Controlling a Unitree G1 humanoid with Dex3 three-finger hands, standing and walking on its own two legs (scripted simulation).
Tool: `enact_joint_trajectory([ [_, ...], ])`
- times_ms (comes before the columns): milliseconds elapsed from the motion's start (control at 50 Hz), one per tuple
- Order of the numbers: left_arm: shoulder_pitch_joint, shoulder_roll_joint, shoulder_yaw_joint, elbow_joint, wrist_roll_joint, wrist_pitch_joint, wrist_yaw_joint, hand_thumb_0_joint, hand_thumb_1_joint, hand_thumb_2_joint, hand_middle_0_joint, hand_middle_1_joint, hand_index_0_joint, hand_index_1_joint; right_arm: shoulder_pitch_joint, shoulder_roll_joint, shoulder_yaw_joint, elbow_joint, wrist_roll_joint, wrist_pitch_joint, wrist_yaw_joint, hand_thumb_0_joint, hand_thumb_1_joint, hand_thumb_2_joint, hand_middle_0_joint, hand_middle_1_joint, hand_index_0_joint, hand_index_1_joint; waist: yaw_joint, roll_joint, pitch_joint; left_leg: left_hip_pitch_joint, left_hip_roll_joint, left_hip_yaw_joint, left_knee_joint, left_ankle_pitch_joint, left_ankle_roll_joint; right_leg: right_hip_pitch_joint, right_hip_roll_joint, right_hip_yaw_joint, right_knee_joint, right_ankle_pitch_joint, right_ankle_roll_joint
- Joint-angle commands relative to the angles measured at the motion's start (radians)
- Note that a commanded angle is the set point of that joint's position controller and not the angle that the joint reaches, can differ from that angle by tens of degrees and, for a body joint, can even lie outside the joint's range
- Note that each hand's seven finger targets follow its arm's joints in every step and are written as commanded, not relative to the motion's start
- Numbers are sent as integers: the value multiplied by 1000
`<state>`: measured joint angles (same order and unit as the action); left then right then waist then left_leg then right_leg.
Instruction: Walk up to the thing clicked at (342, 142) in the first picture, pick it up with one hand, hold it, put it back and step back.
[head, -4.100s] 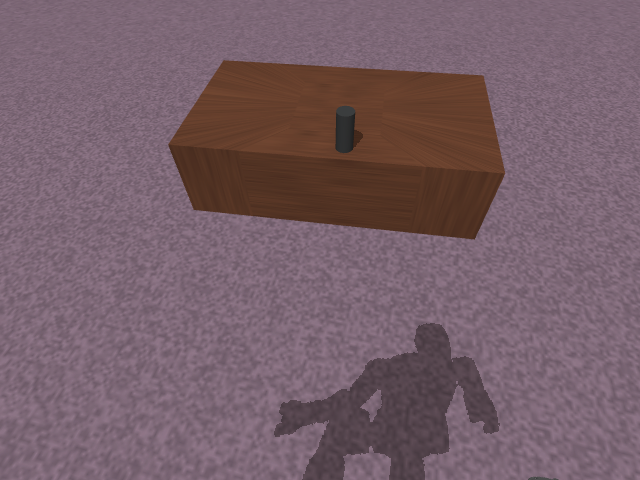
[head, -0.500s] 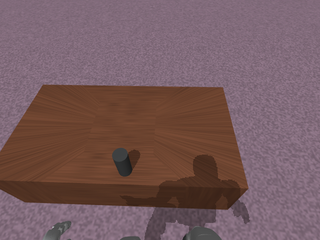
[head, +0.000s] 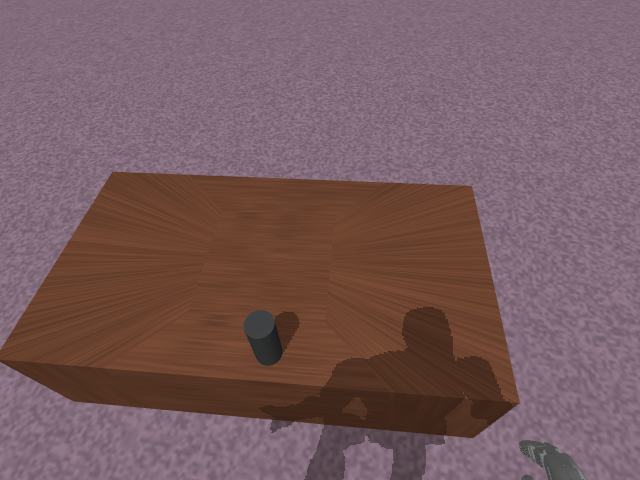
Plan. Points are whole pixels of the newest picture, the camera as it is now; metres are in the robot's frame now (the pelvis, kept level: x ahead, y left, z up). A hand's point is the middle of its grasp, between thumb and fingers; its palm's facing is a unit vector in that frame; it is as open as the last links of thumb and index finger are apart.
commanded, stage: walk up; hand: left
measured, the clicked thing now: (264, 339) +0.42 +0.17 -0.34
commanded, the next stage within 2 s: stand in 1.00 s
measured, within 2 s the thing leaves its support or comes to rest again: neither
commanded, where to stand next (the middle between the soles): +0.03 -0.01 m, yaw -3 degrees
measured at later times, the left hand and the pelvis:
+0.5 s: hand out of the picture +0.10 +0.24 -0.15, palm faces +0.00 -0.95 -0.32, open 7.4 cm; pelvis +0.01 -0.01 +0.00, yaw +0 degrees
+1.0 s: hand out of the picture +0.08 +0.25 -0.15, palm faces +0.01 -0.95 -0.33, open 7.4 cm; pelvis +0.00 +0.00 +0.00, yaw -1 degrees
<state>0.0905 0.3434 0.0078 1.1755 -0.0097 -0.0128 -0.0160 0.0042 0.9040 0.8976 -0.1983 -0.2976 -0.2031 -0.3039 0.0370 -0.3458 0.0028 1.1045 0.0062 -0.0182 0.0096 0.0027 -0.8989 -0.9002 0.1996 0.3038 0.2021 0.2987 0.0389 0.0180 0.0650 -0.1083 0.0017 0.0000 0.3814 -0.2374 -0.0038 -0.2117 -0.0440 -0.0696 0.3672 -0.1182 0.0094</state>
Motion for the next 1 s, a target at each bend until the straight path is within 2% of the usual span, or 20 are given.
enact_joint_trajectory([
  [0, -65, 202, 33, -58, 6, -24, 15, 0, 900, 900, -200, -300, -200, -300, -11, -221, -48, -28, -1, -9, -18, 0, -900, -900, 200, 300, 200, 300, -31, -60, -141, 1, 134, -85, -87, 221, 28, 118, -119, 115, -48, 171, -13],
  [60, -67, 201, 36, -56, 10, -24, 18, 0, 900, 900, -200, -300, -200, -300, -36, -214, -47, -26, -3, -5, -15, 0, -900, -900, 200, 300, 200, 300, -29, -50, -115, -7, 129, -84, -96, 180, 24, 105, -118, 112, -72, 121, -8],
  [240, -74, 204, 47, -69, 14, -21, 18, 0, 900, 900, -200, -300, -200, -300, -47, -211, -42, -16, -9, -8, -14, 0, -900, -900, 200, 300, 200, 300, -22, -19, -134, -23, 130, -75, -120, 185, 15, 153, -121, 110, -73, 145, -9],
  [540, -89, 204, 57, -82, 21, -13, 15, 0, 900, 900, -200, -300, -200, -300, -10, -216, -41, -13, -13, -9, -16, 0, -900, -900, 200, 300, 200, 300, -29, -20, -107, -68, 125, -78, -135, 90, 21, 165, -110, 113, -85, 65, -17],
  [700, -81, 200, 57, -84, 18, -12, 13, 0, 900, 900, -200, -300, -200, -300, 13, -210, -40, -15, -13, -11, -15, 0, -900, -900, 200, 300, 200, 300, -28, -28, -106, -55, 125, -81, -136, 90, 23, 150, -103, 117, -84, 48, -14],
  [880, -72, 197, 56, -84, 18, -9, 12, 0, 900, 900, -200, -300, -200, -300, 14, -213, -44, -17, -18, -11, -15, 0, -900, -900, 200, 300, 200, 300, -24, -21, -78, -69, 123, -88, -151, 46, 23, 119, -95, 126, -85, 8, -14],
  [960, -72, 200, 57, -85, 21, -11, 12, 0, 900, 900, -200, -300, -200, -300, 20, -212, -47, -21, -17, -9, -14, 0, -900, -900, 200, 300, 200, 300, -29, -30, -85, -59, 120, -83, -143, 40, 25, 120, -99, 131, -91, 1, -15],
  [980, -56, 214, 48, -82, 23, -13, 15, 0, 900, 900, -200, -300, -200, -300, 39, -206, -45, -22, -21, -7, -13, 0, -900, -900, 200, 300, 200, 300, -37, -19, -120, -49, 128, -88, -147, 27, 20, 136, -102, 124, -88, -45, -20],
])
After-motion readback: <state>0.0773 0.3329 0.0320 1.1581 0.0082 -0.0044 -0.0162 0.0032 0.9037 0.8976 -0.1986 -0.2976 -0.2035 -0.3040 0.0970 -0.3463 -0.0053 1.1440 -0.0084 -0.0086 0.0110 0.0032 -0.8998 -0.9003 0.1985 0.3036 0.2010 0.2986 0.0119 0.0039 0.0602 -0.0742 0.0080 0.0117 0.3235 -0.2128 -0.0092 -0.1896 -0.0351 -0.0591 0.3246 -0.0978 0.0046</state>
